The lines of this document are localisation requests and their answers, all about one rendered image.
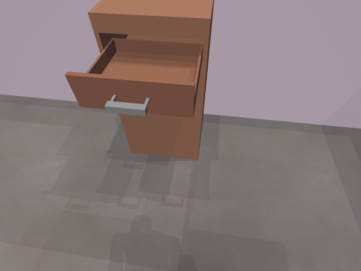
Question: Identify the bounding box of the cabinet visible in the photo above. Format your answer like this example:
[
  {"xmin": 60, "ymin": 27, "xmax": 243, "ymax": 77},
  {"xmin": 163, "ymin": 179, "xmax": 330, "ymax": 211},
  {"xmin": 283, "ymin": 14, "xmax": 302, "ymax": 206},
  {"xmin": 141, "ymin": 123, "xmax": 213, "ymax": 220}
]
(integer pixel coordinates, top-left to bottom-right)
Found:
[{"xmin": 88, "ymin": 0, "xmax": 214, "ymax": 160}]

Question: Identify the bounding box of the drawer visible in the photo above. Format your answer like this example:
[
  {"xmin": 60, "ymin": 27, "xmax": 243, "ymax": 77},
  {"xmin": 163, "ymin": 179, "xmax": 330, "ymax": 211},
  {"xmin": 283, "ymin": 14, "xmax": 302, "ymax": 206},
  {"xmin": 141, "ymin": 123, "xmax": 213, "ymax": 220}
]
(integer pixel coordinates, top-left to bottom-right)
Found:
[{"xmin": 65, "ymin": 38, "xmax": 203, "ymax": 118}]

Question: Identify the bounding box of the handle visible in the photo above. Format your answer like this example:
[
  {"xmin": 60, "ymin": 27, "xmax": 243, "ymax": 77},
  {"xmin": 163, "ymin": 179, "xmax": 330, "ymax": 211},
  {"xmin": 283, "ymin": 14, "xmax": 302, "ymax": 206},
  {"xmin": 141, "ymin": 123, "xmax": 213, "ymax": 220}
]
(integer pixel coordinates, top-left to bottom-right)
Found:
[{"xmin": 105, "ymin": 95, "xmax": 150, "ymax": 116}]

